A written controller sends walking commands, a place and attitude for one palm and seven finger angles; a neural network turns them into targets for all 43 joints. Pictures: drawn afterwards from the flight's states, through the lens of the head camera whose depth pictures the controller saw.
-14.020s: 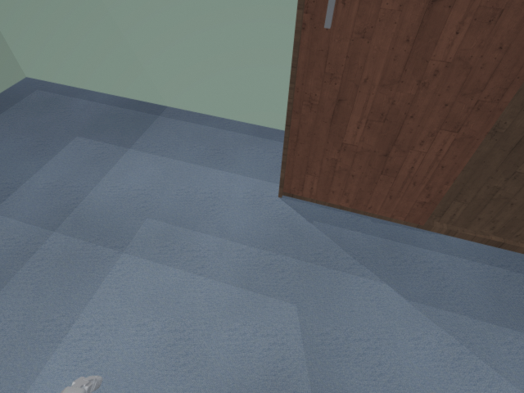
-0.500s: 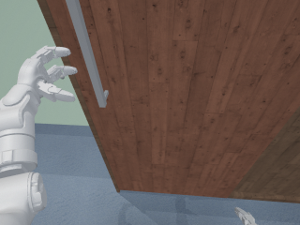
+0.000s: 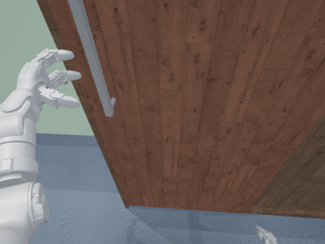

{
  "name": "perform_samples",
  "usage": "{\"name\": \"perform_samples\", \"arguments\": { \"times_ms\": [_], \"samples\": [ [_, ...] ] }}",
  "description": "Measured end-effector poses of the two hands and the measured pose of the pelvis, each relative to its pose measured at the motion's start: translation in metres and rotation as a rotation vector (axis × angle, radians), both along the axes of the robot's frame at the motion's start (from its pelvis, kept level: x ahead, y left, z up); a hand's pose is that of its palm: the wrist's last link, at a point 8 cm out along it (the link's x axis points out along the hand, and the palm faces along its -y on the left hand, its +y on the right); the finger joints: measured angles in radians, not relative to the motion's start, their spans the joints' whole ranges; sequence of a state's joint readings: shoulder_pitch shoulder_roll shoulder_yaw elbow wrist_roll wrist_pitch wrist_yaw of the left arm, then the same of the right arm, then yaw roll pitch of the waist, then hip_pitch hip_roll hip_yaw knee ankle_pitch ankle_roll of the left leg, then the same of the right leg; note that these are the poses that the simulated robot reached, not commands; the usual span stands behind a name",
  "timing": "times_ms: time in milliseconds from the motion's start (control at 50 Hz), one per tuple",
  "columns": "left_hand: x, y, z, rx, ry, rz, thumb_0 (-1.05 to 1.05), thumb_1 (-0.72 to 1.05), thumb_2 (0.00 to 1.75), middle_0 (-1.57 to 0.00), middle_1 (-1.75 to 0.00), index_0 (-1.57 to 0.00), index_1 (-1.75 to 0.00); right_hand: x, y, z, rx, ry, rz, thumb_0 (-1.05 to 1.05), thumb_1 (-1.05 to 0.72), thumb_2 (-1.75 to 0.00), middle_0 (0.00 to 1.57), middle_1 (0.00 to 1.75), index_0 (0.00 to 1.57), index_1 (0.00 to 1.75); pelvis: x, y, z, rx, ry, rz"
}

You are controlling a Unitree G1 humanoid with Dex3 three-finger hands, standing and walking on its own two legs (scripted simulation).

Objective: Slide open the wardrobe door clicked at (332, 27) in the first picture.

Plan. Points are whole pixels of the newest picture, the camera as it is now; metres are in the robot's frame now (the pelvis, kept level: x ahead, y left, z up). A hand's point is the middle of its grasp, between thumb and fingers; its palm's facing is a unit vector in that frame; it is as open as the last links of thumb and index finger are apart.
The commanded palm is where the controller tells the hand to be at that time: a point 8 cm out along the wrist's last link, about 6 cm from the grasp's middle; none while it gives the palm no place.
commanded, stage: feel for the door with the fingertips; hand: left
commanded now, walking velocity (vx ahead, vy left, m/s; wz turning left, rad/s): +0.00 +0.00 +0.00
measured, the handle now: (97, 60) +0.45 +0.16 +0.25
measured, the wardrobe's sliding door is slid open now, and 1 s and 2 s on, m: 0.00 0.00 0.00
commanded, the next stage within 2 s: slide the fingers in behind the handle in 0.92 s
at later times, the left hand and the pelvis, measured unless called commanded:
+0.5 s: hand (82, 82) +0.40 +0.19 +0.23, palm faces -0.01 -1.00 +0.00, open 14.0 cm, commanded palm +0.38 +0.25 +0.23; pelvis +0.00 +0.00 +0.00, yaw +0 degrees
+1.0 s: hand (78, 79) +0.41 +0.20 +0.23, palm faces +0.00 -1.00 -0.02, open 13.9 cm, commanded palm +0.40 +0.24 +0.23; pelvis -0.01 +0.00 +0.00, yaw +0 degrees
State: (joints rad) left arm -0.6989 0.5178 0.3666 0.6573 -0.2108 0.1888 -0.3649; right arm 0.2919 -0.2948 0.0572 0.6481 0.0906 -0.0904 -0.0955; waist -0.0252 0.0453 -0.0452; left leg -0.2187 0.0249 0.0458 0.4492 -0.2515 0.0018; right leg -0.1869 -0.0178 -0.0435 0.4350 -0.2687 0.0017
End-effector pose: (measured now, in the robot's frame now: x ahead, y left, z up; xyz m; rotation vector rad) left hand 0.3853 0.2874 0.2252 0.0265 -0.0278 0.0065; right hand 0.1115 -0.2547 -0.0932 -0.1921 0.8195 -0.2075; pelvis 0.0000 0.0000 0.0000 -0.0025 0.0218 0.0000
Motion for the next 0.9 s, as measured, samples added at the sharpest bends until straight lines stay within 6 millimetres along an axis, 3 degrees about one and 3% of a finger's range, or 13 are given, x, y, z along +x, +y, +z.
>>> {"name": "perform_samples", "arguments": {
  "times_ms": [160, 380, 520, 700, 900],
  "samples": [
    [-0.004, -0.005, 0.002, 0.004, -0.019, -0.020, -0.01, -0.50, 0.30, -0.30, -1.20, -0.30, -1.20, -0.001, 0.000, 0.000, -0.012, 0.009, 0.008, 0.01, -0.90, -0.89, 0.21, 0.30, 0.20, 0.30, -0.001, 0.001, 0.000, -0.002, -0.005, 0.007],
    [-0.004, -0.038, 0.001, -0.018, -0.017, -0.047, -0.01, -0.50, 0.30, -0.30, -1.20, -0.30, -1.20, 0.025, 0.013, 0.008, 0.020, -0.076, 0.034, 0.01, -0.90, -0.89, 0.21, 0.30, 0.20, 0.30, -0.002, 0.002, 0.000, 0.001, -0.013, 0.001],
    [-0.005, -0.040, 0.001, -0.019, -0.003, -0.012, -0.01, -0.50, 0.30, -0.30, -1.20, -0.30, -1.20, 0.034, 0.018, 0.012, 0.034, -0.098, 0.044, 0.01, -0.90, -0.89, 0.21, 0.30, 0.20, 0.30, -0.004, -0.001, 0.000, 0.001, -0.020, -0.002],
    [-0.005, -0.030, 0.007, -0.015, -0.010, -0.006, -0.01, -0.50, 0.30, -0.30, -1.20, -0.30, -1.20, 0.022, 0.010, 0.007, 0.011, -0.053, 0.032, 0.01, -0.90, -0.89, 0.21, 0.30, 0.20, 0.30, -0.005, -0.002, 0.001, 0.000, -0.021, 0.007],
    [0.004, -0.031, 0.004, -0.009, 0.006, -0.009, -0.01, -0.50, 0.30, -0.31, -1.22, -0.30, -1.21, -0.003, -0.002, 0.000, -0.013, 0.008, -0.005, 0.01, -0.90, -0.89, 0.21, 0.30, 0.20, 0.30, -0.007, -0.001, 0.001, -0.001, -0.014, 0.008]
  ]
}}
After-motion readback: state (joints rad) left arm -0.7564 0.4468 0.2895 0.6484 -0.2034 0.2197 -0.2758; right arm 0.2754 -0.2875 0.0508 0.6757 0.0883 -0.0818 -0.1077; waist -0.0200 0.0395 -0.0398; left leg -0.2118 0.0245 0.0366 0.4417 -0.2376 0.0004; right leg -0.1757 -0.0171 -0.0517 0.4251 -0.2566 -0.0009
